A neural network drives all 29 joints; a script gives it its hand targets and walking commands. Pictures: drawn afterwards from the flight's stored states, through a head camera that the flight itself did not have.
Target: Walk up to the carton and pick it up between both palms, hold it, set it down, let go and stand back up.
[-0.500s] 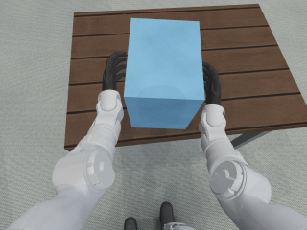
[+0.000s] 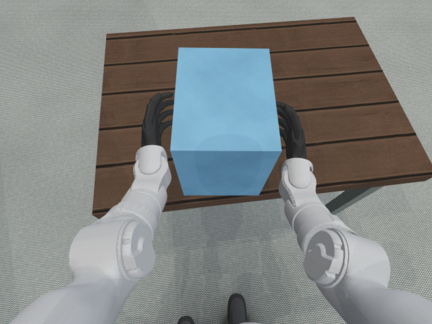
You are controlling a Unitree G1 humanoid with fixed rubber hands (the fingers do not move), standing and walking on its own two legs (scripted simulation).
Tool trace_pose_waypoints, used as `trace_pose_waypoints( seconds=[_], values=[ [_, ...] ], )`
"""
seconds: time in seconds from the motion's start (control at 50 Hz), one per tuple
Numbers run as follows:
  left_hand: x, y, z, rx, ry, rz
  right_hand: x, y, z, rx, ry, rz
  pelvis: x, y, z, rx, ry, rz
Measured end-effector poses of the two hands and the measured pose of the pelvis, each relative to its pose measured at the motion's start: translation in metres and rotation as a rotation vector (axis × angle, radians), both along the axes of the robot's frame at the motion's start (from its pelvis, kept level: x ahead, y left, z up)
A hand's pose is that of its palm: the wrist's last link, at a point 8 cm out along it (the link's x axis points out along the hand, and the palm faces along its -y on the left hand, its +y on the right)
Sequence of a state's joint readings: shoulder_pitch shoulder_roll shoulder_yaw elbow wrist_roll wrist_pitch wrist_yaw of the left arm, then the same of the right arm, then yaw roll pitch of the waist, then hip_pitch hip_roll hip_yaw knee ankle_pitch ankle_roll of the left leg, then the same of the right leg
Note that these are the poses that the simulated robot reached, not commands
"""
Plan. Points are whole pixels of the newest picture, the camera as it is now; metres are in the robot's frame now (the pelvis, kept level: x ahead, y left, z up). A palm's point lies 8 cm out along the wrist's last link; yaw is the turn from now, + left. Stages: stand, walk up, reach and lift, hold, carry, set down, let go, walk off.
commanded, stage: reach and lift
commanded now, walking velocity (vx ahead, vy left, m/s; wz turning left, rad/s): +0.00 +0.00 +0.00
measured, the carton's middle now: (222, 128) +0.49 -0.03 -0.02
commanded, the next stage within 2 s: none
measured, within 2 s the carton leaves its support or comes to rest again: leaves its support in 0.66 s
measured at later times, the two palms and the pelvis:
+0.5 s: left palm (147, 159) +0.41 +0.11 +0.02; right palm (292, 165) +0.38 -0.15 +0.01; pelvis -0.01 +0.00 +0.00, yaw -1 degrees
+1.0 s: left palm (129, 144) +0.39 +0.12 +0.11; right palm (307, 150) +0.37 -0.14 +0.10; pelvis -0.03 +0.01 +0.01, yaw +1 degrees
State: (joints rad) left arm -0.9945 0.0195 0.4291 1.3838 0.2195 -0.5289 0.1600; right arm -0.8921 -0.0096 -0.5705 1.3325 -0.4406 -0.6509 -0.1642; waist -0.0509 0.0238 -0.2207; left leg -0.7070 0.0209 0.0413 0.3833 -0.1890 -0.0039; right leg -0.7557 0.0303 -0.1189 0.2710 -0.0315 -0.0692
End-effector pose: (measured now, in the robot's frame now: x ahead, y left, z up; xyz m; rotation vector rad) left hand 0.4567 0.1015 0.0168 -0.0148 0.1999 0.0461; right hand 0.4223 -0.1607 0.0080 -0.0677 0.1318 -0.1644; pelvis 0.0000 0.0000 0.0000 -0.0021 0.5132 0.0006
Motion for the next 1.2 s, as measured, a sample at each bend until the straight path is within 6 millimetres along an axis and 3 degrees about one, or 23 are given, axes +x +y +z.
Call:
trace_pose_waypoints(
  seconds=[0.68,0.78,0.98,1.2],
  values=[
    [-0.063,0.014,0.011,0.022,0.074,0.049,-0.051,0.017,0.011,0.038,0.075,-0.010,-0.019,0.005,0.002,-0.008,-0.146,-0.003],
    [-0.066,0.015,0.029,0.022,0.038,0.056,-0.052,0.018,0.029,0.045,0.040,-0.007,-0.022,0.006,0.001,-0.011,-0.172,0.007],
    [-0.065,0.014,0.088,0.039,-0.021,0.041,-0.054,0.017,0.088,0.080,-0.015,-0.027,-0.027,0.008,0.006,-0.007,-0.294,0.016],
    [-0.066,0.028,0.141,0.069,-0.011,0.052,-0.053,0.032,0.136,0.128,0.004,-0.029,-0.029,0.009,0.014,0.000,-0.443,0.031]
  ],
)
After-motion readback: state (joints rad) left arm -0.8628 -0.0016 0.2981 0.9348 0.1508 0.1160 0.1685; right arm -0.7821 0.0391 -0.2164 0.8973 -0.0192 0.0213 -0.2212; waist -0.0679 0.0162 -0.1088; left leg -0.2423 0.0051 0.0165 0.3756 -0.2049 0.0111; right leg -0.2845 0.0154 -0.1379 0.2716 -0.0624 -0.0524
